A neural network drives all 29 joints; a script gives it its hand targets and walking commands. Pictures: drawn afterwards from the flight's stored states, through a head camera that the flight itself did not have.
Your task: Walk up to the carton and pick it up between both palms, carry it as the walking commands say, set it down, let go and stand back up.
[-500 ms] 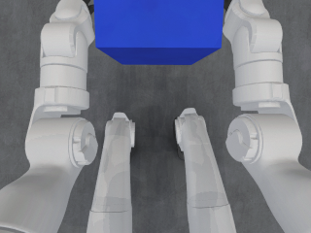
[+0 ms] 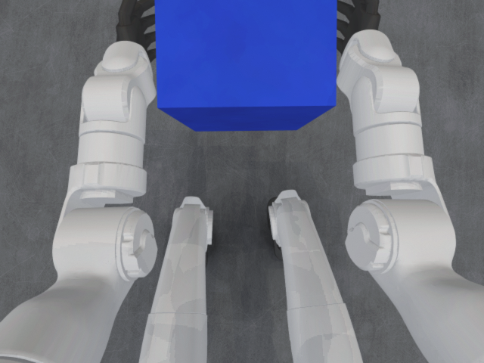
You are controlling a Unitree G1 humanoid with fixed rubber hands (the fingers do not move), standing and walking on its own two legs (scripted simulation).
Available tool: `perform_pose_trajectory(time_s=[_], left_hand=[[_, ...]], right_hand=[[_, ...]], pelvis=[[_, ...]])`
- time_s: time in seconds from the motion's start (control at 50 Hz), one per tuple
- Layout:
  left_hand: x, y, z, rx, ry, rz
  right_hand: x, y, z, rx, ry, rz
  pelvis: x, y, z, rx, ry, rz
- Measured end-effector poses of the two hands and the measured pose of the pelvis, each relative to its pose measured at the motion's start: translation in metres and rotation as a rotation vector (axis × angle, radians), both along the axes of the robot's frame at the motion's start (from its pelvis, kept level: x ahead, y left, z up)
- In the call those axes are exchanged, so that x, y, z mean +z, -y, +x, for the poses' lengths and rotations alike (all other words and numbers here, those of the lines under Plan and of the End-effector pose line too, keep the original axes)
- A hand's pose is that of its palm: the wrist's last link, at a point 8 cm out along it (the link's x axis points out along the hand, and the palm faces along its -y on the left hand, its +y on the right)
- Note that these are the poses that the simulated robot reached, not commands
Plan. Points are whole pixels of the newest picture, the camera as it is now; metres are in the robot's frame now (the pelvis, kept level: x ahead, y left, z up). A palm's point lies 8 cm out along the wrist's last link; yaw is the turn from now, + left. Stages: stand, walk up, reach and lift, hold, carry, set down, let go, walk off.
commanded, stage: reach and lift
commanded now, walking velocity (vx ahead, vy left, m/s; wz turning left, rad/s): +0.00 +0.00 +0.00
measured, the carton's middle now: (245, 52) +0.54 -0.02 -0.09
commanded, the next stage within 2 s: none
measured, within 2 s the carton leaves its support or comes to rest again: neither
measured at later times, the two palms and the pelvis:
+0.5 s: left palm (113, 37) +0.49 +0.13 +0.05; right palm (398, 22) +0.48 -0.16 +0.07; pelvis +0.02 +0.00 +0.06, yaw -1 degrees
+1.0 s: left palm out of the picture +0.47 +0.13 +0.14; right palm out of the picture +0.46 -0.16 +0.16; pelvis +0.12 +0.00 +0.13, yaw -1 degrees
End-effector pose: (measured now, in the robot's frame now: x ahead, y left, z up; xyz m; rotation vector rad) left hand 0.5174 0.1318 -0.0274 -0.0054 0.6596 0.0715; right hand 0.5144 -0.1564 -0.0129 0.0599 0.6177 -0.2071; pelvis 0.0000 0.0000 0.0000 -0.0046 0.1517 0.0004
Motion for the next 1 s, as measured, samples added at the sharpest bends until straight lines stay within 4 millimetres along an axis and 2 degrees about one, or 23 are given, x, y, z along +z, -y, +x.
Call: perform_pose_trajectory(time_s=[0.32,0.48,0.62,0.74,1.0], left_hand=[[0.043,0.002,-0.019,0.000,-0.005,-0.005],[0.074,0.004,-0.028,-0.006,-0.006,0.001],[0.116,0.003,-0.037,-0.010,-0.040,-0.011],[0.148,0.000,-0.039,-0.010,-0.035,-0.014],[0.171,0.003,-0.049,-0.022,-0.031,0.006]], right_hand=[[0.045,0.002,-0.019,-0.008,-0.003,0.004],[0.076,0.003,-0.029,-0.006,-0.005,-0.007],[0.119,0.003,-0.040,0.008,-0.038,-0.044],[0.155,0.000,-0.039,0.015,-0.030,-0.051],[0.174,0.003,-0.051,-0.021,-0.023,0.007]], pelvis=[[0.039,-0.001,0.005,-0.007,0.062,-0.001],[0.057,-0.001,0.016,-0.011,0.034,-0.001],[0.077,0.000,0.048,-0.016,-0.062,-0.003],[0.097,0.000,0.074,-0.019,-0.071,-0.006],[0.127,0.002,0.118,-0.022,-0.014,-0.012]])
